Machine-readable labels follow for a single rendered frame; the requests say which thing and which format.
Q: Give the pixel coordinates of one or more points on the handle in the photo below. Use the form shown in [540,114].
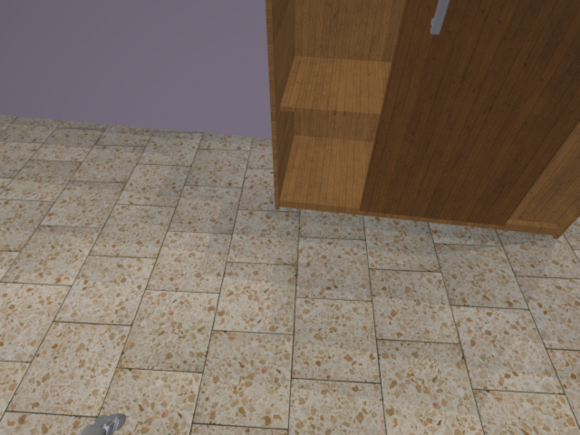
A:
[437,21]

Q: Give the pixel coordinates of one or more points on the left robot hand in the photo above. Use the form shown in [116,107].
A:
[105,425]

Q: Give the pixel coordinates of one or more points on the wardrobe door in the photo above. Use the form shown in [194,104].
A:
[471,117]
[557,188]

